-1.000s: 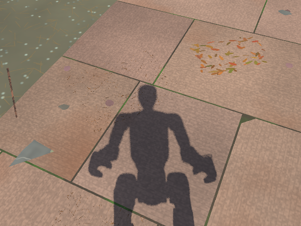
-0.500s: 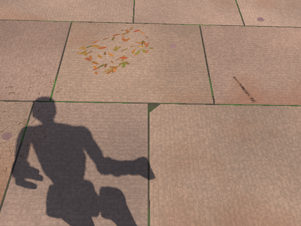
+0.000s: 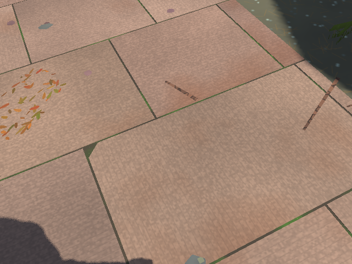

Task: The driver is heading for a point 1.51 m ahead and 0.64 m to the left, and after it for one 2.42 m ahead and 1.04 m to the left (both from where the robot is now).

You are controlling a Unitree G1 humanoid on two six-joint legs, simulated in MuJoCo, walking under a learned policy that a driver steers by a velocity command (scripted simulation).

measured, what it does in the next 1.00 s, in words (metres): steps on the spot, turning left: left foot, then right foot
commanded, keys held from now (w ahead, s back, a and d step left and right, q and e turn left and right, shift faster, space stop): q+shift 0.78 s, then shift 0.18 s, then w+shift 0.04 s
